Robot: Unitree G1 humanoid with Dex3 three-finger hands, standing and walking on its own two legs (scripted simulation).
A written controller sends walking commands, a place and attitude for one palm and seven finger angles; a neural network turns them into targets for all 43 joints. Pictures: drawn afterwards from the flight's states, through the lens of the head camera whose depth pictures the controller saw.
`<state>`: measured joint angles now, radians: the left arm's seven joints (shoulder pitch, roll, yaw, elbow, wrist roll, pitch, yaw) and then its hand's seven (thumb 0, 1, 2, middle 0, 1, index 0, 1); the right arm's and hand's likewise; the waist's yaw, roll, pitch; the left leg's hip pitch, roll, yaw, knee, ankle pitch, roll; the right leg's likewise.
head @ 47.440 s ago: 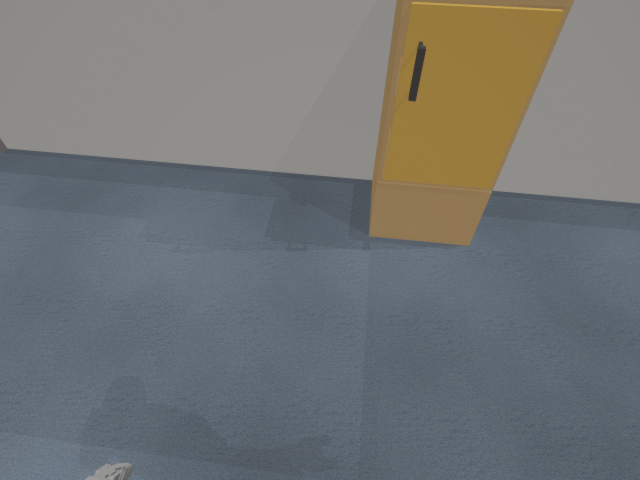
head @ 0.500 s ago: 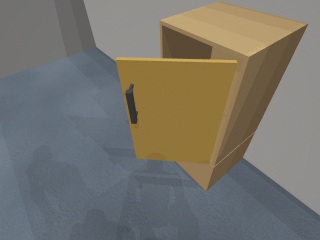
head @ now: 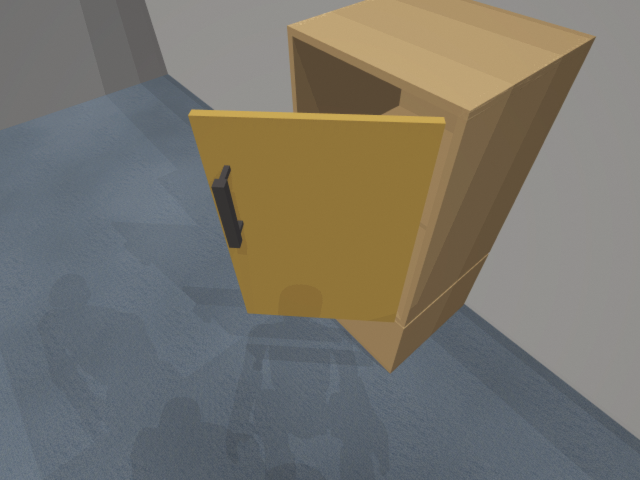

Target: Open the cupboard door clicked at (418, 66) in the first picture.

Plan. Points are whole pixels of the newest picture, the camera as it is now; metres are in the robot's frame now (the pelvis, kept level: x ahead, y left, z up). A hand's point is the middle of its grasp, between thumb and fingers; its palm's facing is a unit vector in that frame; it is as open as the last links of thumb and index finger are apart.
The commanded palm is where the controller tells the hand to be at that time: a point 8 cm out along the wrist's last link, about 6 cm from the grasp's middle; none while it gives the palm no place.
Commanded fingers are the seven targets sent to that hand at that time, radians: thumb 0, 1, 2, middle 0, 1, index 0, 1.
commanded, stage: come to a stop and stand still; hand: left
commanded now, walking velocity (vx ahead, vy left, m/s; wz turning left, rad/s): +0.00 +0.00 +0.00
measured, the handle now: (230, 208) +0.56 +0.20 -0.01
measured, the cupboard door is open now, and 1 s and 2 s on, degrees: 45 45 45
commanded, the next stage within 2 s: look again from close up in 0.54 s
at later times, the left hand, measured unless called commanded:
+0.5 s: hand out of the picture -0.01 +0.13 -0.17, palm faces +0.04 -0.98 -0.18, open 7.3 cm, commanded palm none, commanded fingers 0.00 0.90 0.90 -0.20 -0.30 -0.20 -0.30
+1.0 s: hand out of the picture +0.00 +0.13 -0.17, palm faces +0.05 -0.98 -0.18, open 7.3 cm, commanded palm none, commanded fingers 0.00 0.90 0.90 -0.20 -0.30 -0.20 -0.30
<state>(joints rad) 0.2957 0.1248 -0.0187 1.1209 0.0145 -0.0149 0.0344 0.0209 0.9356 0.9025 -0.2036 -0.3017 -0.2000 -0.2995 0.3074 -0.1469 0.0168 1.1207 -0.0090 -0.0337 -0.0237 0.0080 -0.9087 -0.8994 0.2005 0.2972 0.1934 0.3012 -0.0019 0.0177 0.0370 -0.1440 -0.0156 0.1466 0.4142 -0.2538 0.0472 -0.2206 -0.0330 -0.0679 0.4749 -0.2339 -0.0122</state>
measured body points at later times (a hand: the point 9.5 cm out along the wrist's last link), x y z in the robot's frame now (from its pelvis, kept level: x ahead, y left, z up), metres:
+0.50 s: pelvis +0.01 -0.02 +0.00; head +0.02 -0.03 +0.45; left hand -0.01 +0.19 -0.16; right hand +0.00 -0.23 -0.17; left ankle -0.01 +0.08 -0.74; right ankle +0.01 -0.11 -0.74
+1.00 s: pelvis +0.02 -0.03 +0.00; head +0.04 -0.04 +0.45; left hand -0.01 +0.18 -0.16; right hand +0.00 -0.23 -0.16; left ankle -0.01 +0.08 -0.74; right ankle +0.01 -0.11 -0.74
